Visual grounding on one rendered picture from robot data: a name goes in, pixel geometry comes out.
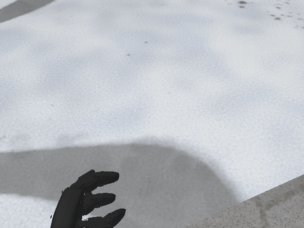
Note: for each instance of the robot left hand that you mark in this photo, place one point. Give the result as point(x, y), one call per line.
point(78, 201)

